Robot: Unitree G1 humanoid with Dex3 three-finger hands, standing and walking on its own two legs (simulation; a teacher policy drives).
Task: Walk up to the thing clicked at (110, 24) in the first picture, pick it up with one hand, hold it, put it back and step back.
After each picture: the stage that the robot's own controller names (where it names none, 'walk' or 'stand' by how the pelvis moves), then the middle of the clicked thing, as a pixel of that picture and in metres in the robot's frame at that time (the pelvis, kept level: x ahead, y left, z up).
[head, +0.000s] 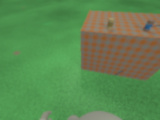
stand; (110, 23) +1.06 -0.19 +0.08
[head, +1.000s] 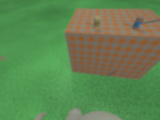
walk; (96, 23) +0.95 +0.02 +0.10
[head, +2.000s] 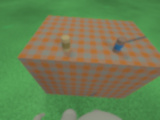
walk; (66, 43) +0.55 +0.23 +0.10
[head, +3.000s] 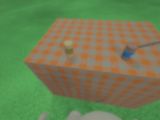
stand; (69, 49) +0.50 +0.20 +0.10
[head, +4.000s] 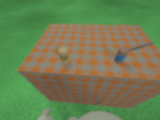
stand; (64, 55) +0.46 +0.22 +0.08
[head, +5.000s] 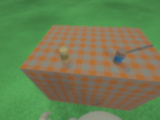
stand; (64, 55) +0.48 +0.23 +0.07
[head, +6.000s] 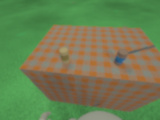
stand; (64, 55) +0.48 +0.23 +0.07
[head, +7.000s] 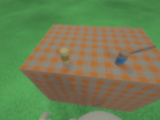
stand; (65, 56) +0.47 +0.22 +0.07
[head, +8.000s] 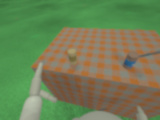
rise first; (72, 56) +0.47 +0.20 +0.08
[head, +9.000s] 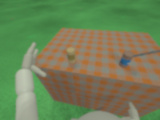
go down; (71, 55) +0.51 +0.19 +0.08
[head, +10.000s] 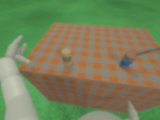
go down; (67, 57) +0.45 +0.19 +0.08
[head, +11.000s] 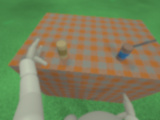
close in; (62, 50) +0.48 +0.19 +0.10
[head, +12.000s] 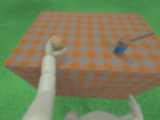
close; (58, 47) +0.49 +0.21 +0.12
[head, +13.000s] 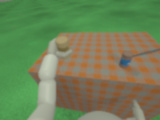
lift; (63, 48) +0.37 +0.17 +0.27
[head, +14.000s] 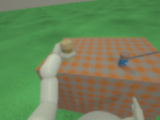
hold; (68, 51) +0.34 +0.16 +0.28
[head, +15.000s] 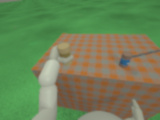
hold; (65, 54) +0.34 +0.17 +0.25
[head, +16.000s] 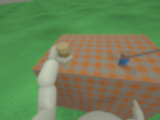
hold; (64, 54) +0.33 +0.17 +0.26
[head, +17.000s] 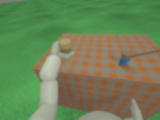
crouch; (66, 50) +0.35 +0.16 +0.27
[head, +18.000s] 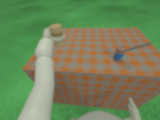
crouch; (58, 35) +0.46 +0.20 +0.28
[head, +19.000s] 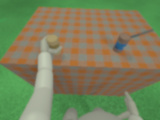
lower; (54, 45) +0.49 +0.22 +0.13
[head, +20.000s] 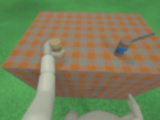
lower; (57, 48) +0.47 +0.21 +0.12
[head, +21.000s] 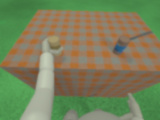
lower; (55, 46) +0.49 +0.21 +0.12
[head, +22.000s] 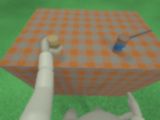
lower; (55, 45) +0.49 +0.21 +0.12
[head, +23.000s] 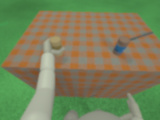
loosen; (57, 46) +0.49 +0.21 +0.12
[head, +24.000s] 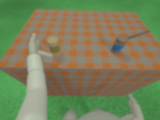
withdraw; (54, 46) +0.49 +0.21 +0.12
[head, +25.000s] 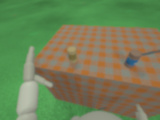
sink last; (72, 55) +0.47 +0.19 +0.09
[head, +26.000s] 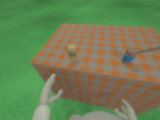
stand; (72, 52) +0.50 +0.20 +0.08
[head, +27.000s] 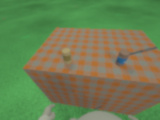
stand; (67, 56) +0.48 +0.21 +0.08
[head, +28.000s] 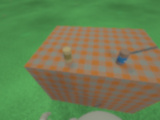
stand; (67, 54) +0.49 +0.21 +0.07
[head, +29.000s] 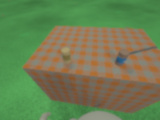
stand; (66, 55) +0.48 +0.22 +0.07
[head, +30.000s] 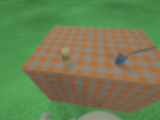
stand; (66, 56) +0.48 +0.22 +0.07
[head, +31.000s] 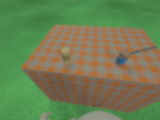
stand; (66, 55) +0.47 +0.22 +0.07
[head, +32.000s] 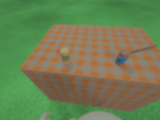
walk; (65, 55) +0.47 +0.22 +0.07
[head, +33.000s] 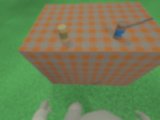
walk; (63, 33) +0.60 +0.24 +0.10
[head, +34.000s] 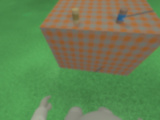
walk; (75, 15) +0.88 +0.20 +0.11
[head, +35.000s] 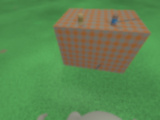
stand; (80, 19) +1.12 +0.21 +0.10
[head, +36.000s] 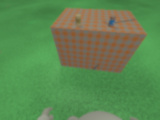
stand; (78, 20) +1.10 +0.20 +0.07
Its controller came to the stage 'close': yes
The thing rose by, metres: 0.23
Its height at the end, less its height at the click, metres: +0.00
